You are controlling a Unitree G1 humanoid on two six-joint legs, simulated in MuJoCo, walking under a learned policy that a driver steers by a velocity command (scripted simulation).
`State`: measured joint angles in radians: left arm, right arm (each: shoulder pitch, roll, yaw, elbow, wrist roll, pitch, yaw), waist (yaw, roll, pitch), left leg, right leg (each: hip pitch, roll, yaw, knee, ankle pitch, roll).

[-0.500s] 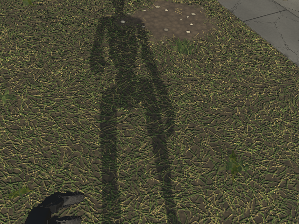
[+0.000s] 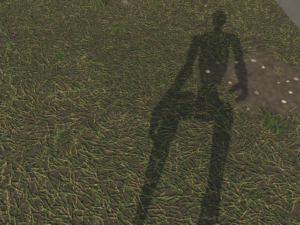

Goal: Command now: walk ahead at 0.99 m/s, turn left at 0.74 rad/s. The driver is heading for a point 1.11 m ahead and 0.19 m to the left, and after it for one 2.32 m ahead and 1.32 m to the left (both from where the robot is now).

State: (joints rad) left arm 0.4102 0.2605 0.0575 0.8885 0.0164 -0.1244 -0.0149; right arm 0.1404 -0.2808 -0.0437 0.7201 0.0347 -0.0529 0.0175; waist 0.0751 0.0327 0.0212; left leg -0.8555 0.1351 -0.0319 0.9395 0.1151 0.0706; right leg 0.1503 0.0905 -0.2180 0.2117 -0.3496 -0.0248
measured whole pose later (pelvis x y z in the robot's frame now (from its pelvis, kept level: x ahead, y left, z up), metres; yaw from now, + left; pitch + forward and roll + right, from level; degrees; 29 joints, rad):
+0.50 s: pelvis +0.46 +0.05 +0.01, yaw +23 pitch +1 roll -1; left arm -0.03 0.26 0.02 0.56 0.00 -0.13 -0.01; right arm 0.42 -0.22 -0.05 0.76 0.03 -0.08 0.00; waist -0.12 -0.03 0.04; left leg 0.02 -0.15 -0.23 0.38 -0.38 0.13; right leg -0.66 -0.06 0.10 0.55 0.15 0.04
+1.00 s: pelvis +0.91 +0.20 +0.00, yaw +24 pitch +2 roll -1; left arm 0.60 0.22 0.02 0.88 -0.03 -0.09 0.00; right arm -0.09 -0.22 0.01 0.59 0.00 -0.13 0.05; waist 0.15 0.01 0.03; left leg -0.69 0.05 -0.06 0.55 0.13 0.03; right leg 0.21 0.04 0.07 0.17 -0.40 -0.04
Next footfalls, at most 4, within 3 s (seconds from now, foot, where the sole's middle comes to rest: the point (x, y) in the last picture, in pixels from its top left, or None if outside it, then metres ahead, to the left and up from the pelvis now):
0.14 left None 0.35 0.08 -0.76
0.60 right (157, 166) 0.81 0.03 -0.76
1.06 left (88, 113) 1.11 0.44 -0.76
1.40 right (125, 89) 1.34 0.26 -0.76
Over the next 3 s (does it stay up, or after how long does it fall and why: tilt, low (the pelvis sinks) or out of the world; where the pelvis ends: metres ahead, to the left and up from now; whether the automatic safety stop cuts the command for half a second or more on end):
stays up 1.29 0.43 0.01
